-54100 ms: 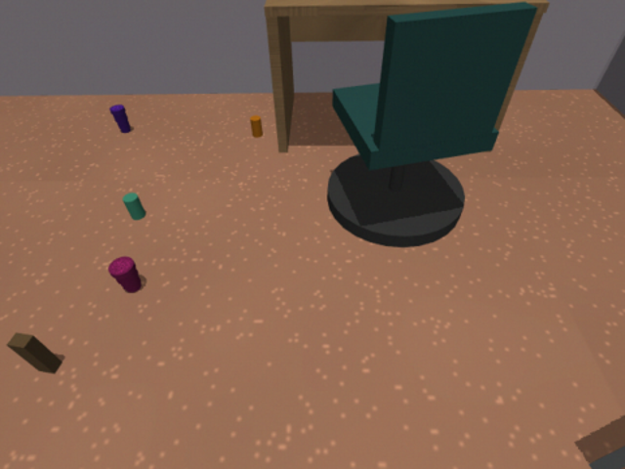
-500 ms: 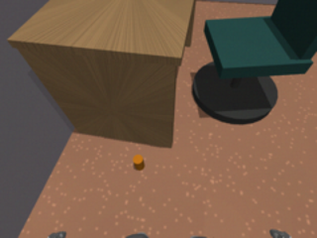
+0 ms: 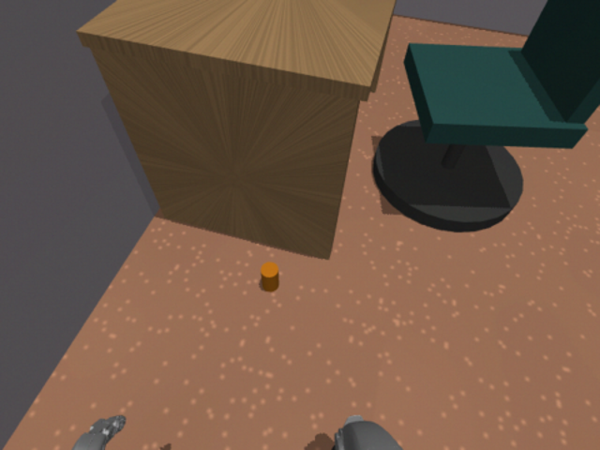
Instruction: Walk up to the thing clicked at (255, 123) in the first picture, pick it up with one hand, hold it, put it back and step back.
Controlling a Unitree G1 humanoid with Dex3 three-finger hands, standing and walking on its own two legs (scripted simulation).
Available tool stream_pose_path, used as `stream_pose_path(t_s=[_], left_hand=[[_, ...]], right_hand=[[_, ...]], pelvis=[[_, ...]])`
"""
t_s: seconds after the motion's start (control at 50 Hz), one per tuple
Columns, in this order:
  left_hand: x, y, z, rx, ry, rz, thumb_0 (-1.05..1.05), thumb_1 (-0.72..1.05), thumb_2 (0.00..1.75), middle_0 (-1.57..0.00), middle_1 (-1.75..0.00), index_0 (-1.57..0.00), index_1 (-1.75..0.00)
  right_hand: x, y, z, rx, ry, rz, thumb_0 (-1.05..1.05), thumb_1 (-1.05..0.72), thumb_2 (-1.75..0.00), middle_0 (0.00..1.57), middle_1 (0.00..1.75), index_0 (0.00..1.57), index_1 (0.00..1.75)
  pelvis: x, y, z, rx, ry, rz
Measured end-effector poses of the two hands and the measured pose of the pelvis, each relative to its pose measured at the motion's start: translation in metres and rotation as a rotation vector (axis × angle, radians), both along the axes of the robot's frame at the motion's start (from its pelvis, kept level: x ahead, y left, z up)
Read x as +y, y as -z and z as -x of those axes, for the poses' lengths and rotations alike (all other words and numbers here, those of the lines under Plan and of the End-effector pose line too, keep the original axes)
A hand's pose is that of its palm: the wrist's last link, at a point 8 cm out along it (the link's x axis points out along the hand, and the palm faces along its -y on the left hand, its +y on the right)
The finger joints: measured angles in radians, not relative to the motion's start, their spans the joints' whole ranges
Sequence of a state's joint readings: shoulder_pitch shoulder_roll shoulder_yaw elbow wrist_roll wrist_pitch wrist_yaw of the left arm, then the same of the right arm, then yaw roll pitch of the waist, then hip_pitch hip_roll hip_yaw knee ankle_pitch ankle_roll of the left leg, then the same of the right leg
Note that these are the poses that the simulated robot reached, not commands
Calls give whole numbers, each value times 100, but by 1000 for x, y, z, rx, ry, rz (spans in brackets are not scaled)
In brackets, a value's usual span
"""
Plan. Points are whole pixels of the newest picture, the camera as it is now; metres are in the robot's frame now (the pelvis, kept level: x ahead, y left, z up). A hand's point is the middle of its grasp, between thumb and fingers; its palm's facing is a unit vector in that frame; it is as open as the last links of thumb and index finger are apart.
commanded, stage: step back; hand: left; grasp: from above
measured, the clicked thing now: (270, 277) +0.73 +0.12 -0.70
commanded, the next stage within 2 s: none
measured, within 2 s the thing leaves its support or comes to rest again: neither
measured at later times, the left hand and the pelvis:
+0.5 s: hand out of the picture -0.07 +0.22 -0.12, palm faces -0.07 -0.91 -0.42, open 7.4 cm; pelvis -0.15 -0.04 +0.01, yaw -4 degrees
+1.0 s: hand out of the picture -0.24 +0.20 -0.15, palm faces -0.06 -0.92 -0.38, open 7.4 cm; pelvis -0.34 -0.06 +0.00, yaw -4 degrees
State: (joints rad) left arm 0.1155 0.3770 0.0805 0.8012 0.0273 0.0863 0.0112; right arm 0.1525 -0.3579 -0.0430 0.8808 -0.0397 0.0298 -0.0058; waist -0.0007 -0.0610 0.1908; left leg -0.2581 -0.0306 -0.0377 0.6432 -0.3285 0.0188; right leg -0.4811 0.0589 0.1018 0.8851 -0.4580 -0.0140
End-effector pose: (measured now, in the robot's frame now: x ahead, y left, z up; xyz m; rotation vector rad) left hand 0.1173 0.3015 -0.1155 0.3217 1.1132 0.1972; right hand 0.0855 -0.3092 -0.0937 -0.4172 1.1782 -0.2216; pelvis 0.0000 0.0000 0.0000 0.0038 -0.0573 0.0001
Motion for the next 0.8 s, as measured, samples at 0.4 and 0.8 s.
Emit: stream_pose_path(t_s=[0.4,0.8], left_hand=[[-34,-13,166,115,36,-62,1,90,90,-20,-30,-21,-30],[-43,-8,241,-50,17,-6,0,90,90,-20,-30,-21,-30]], right_hand=[[-52,17,109,-112,77,-34,0,-91,-90,21,30,21,30],[-36,7,286,40,24,-16,0,-91,-90,21,30,21,30]], pelvis=[[-39,6,128,2,80,12],[-41,1,260,-5,-4,5]])
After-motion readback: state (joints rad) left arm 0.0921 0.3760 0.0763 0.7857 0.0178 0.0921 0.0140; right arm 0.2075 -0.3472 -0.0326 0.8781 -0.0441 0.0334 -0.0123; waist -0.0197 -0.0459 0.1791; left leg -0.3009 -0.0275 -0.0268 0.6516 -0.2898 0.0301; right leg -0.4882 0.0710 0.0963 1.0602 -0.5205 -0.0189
